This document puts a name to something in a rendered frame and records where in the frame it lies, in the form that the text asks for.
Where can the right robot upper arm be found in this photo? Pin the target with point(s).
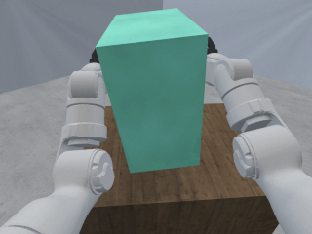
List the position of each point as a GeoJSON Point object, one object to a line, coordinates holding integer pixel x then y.
{"type": "Point", "coordinates": [271, 157]}

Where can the robot right forearm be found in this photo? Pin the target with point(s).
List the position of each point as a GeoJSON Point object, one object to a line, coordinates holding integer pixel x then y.
{"type": "Point", "coordinates": [246, 106]}

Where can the robot left hand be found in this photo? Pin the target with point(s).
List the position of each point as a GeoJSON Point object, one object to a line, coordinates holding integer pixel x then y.
{"type": "Point", "coordinates": [94, 58]}

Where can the carton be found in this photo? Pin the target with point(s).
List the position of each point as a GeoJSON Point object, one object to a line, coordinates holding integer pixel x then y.
{"type": "Point", "coordinates": [154, 68]}

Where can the left robot upper arm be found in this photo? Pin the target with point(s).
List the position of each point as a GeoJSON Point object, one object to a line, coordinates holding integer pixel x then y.
{"type": "Point", "coordinates": [79, 178]}

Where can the robot right hand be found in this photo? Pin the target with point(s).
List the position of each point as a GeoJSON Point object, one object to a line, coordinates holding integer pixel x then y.
{"type": "Point", "coordinates": [211, 46]}

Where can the robot left forearm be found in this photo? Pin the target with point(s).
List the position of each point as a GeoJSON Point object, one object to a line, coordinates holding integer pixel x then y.
{"type": "Point", "coordinates": [85, 107]}

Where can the pedestal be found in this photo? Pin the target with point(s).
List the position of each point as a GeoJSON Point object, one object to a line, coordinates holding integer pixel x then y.
{"type": "Point", "coordinates": [209, 198]}

